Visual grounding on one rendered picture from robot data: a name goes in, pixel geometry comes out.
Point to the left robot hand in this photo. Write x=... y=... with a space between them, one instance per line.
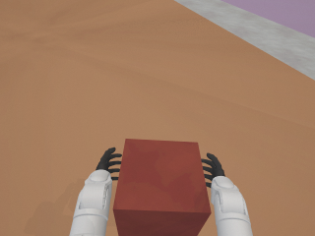
x=105 y=163

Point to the left robot forearm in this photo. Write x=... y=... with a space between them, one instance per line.
x=92 y=207

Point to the carton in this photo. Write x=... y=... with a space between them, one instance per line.
x=161 y=189

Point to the right robot forearm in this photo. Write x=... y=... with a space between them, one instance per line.
x=231 y=213

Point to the right robot hand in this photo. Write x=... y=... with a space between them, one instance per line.
x=216 y=169

